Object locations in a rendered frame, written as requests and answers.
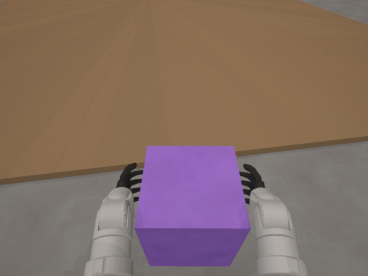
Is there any right robot forearm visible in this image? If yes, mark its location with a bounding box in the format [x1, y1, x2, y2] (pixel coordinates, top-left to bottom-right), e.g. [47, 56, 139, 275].
[250, 187, 309, 276]

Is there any robot right hand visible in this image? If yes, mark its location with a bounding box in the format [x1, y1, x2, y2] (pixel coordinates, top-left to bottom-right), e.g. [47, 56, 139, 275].
[239, 164, 265, 204]

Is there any left robot forearm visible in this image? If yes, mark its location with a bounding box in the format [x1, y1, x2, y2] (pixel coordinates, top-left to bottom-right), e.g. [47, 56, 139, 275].
[84, 187, 135, 276]

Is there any carton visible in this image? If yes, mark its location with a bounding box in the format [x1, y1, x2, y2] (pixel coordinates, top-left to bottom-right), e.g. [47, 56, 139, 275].
[135, 146, 251, 267]

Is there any robot left hand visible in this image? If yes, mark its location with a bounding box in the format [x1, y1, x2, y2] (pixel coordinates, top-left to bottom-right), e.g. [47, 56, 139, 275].
[116, 163, 143, 202]

